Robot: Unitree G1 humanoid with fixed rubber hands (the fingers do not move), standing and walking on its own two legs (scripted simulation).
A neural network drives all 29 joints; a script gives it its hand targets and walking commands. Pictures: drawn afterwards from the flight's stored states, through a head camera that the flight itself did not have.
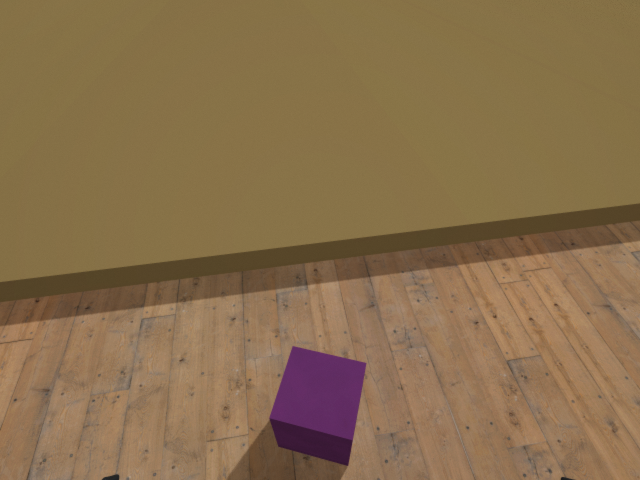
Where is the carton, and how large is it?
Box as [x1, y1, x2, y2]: [269, 346, 365, 465]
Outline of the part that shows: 293,346 269,417 278,446 347,465 365,363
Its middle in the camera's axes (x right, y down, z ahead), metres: +0.00 +0.47 +1.10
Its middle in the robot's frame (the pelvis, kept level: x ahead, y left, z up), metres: +0.45 +0.03 -0.66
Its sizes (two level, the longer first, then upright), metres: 0.210 0.200 0.250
